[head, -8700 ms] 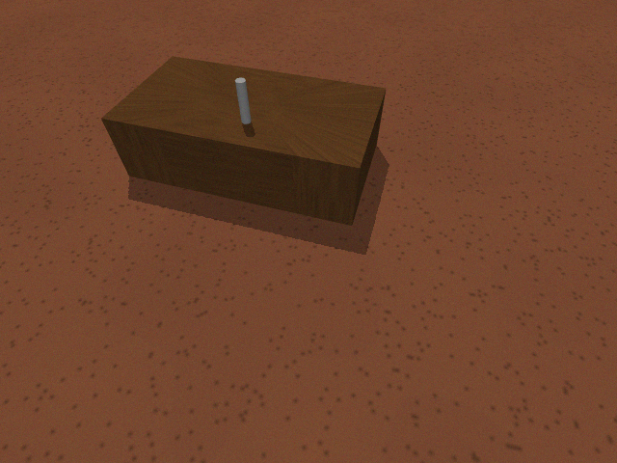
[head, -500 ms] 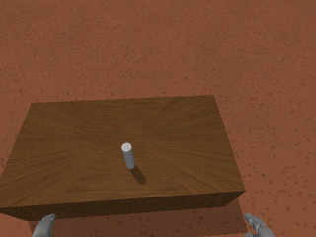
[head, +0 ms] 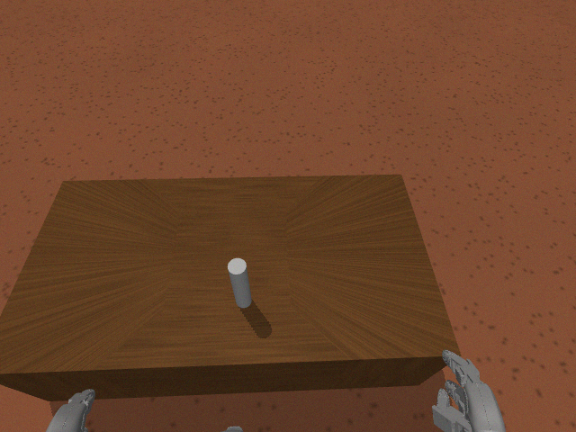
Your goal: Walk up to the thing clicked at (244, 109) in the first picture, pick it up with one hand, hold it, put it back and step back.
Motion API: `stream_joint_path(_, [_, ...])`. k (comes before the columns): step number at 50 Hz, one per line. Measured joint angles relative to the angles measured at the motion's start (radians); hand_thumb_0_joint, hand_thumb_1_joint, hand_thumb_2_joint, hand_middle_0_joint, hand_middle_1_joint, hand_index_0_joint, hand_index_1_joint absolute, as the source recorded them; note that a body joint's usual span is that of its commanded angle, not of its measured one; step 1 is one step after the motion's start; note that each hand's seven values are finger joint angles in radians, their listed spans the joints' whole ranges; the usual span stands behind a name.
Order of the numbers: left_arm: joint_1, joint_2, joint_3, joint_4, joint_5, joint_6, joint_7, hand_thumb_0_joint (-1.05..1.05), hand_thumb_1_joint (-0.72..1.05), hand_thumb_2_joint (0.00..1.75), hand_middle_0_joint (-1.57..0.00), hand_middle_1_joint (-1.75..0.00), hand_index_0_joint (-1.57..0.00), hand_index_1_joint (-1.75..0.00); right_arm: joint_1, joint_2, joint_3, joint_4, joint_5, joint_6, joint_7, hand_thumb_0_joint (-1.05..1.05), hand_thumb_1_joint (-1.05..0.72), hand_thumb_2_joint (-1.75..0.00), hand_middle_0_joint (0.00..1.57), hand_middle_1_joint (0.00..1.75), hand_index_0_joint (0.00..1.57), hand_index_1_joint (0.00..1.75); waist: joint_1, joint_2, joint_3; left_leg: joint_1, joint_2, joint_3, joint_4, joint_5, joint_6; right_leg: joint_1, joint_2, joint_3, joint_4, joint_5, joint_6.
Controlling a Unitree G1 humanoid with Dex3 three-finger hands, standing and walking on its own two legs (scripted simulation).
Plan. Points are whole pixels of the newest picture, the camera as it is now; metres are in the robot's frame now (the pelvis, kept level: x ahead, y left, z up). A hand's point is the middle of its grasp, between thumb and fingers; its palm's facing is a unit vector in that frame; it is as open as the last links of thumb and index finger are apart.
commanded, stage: go down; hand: left
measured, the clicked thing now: (240, 284) +0.48 +0.11 -0.31
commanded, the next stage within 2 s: none
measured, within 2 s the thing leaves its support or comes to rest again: neither
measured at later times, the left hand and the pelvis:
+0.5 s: hand out of the picture +0.13 +0.26 -0.10, palm faces +0.07 -0.94 -0.33, open 17.6 cm; pelvis -0.02 +0.00 -0.02, yaw +0 degrees
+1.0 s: hand out of the picture +0.13 +0.26 -0.10, palm faces +0.10 -0.94 -0.32, open 17.6 cm; pelvis -0.03 +0.00 -0.02, yaw +1 degrees
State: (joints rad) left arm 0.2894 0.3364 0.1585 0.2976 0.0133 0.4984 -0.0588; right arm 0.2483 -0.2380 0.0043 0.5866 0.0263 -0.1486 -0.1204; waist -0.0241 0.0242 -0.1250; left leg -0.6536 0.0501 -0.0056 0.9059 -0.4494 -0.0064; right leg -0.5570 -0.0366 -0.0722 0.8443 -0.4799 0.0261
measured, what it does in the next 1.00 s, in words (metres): stands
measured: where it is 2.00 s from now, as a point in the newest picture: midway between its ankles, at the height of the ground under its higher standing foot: outside the picture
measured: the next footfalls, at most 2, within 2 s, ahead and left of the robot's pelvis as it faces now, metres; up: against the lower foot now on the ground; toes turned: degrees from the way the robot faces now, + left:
none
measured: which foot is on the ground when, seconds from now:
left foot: down 0.00-1.00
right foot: down 0.00-1.00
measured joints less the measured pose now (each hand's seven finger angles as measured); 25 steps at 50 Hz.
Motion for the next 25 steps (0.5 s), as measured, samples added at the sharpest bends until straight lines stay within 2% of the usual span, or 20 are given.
stream_joint_path(10, [0.058, 0.007, 0.002, -0.11, -0.013, 0.045, 0.01, 0.0, -0.58, 0.02, -0.09, -0.03, -0.09, -0.04, 0.023, 0.005, 0.003, -0.007, 0.001, -0.027, -0.028, 0.01, -0.86, -0.89, 0.2, 0.3, 0.2, 0.3, -0.005, 0.008, -0.025, -0.061, 0.004, -0.014, 0.077, -0.029, 0.0, -0.053, 0.003, -0.009, 0.071, -0.03, 0.0])
stream_joint_path(25, [0.096, 0.011, -0.001, -0.181, -0.024, 0.079, 0.018, 0.0, -0.59, 0.02, -0.09, -0.01, -0.09, -0.03, 0.034, 0.004, 0.006, -0.012, -0.001, -0.066, -0.053, 0.01, -0.86, -0.89, 0.2, 0.3, 0.2, 0.3, -0.01, 0.012, -0.036, -0.091, 0.005, -0.021, 0.117, -0.032, 0.002, -0.078, 0.004, -0.013, 0.103, -0.03, 0.0])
